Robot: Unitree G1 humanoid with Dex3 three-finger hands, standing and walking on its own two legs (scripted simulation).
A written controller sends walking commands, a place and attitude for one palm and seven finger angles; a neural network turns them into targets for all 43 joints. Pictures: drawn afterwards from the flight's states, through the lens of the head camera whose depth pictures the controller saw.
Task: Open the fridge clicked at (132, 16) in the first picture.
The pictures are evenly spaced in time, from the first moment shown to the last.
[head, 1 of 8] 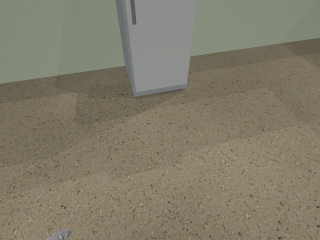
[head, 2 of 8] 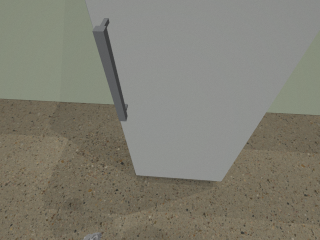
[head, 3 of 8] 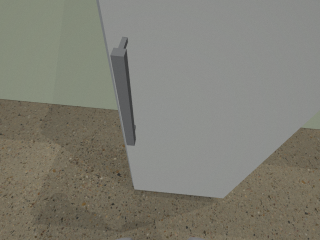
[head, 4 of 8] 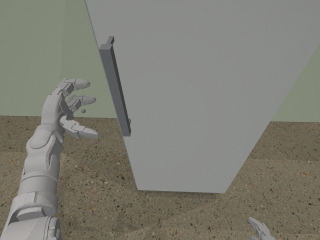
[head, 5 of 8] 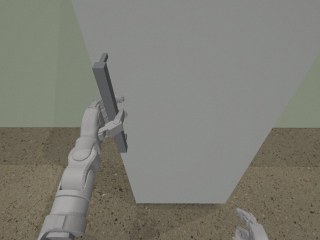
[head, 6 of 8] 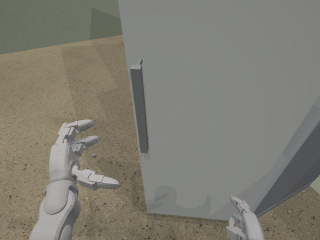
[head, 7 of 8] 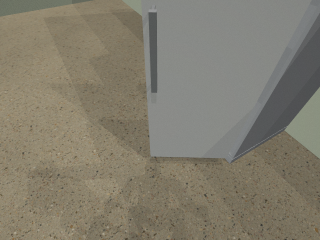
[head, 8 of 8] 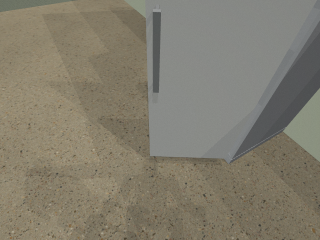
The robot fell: no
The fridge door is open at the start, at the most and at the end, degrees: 0 62 59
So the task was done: yes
